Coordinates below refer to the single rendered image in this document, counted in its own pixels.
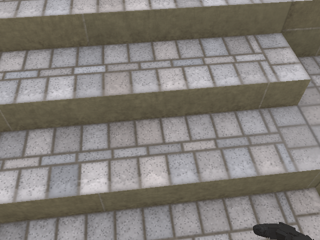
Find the right robot hand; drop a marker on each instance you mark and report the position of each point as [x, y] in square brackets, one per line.
[279, 231]

